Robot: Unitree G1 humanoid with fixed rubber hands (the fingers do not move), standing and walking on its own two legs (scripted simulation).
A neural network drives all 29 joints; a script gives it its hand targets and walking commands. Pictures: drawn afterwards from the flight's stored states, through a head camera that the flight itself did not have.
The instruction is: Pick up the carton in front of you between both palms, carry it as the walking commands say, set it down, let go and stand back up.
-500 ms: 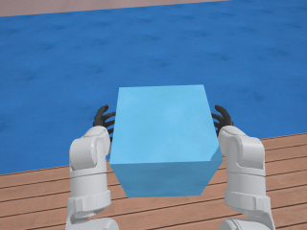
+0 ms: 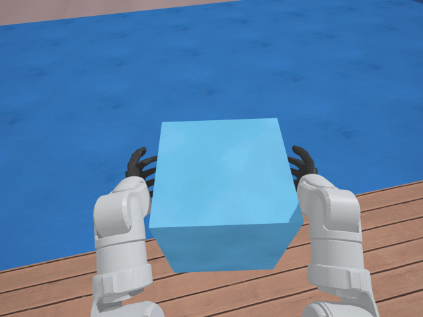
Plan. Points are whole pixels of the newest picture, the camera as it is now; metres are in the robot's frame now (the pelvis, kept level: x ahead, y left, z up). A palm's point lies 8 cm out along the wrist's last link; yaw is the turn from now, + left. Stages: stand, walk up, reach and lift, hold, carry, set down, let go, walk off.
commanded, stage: carry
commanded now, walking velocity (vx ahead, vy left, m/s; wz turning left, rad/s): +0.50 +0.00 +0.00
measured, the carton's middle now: (221, 201) +0.33 -0.01 +0.05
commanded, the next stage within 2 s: none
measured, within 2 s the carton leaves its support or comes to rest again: neither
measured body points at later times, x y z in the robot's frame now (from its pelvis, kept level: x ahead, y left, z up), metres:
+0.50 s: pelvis +0.27 -0.04 -0.02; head +0.30 -0.07 +0.43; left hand +0.60 +0.13 +0.08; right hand +0.61 -0.18 +0.06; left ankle +0.41 +0.08 -0.72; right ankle +0.13 -0.09 -0.75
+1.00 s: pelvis +0.58 -0.01 -0.06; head +0.62 -0.01 +0.38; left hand +0.93 +0.13 +0.01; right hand +0.91 -0.18 +0.01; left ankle +0.49 +0.02 -0.80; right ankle +0.73 -0.16 -0.76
